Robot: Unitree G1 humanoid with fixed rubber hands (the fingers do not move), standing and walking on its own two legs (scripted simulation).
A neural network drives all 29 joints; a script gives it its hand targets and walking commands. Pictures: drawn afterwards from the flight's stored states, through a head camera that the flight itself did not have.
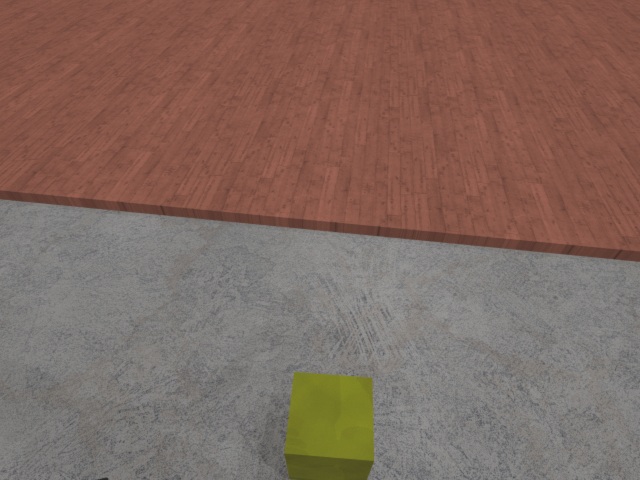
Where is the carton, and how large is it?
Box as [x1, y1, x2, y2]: [284, 372, 373, 479]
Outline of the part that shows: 294,372 284,451 289,478 366,479 373,462 371,378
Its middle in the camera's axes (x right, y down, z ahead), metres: +0.03 +0.51 +1.07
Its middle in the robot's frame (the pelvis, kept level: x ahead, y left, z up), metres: +0.41 -0.01 -0.66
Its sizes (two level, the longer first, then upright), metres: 0.210 0.200 0.250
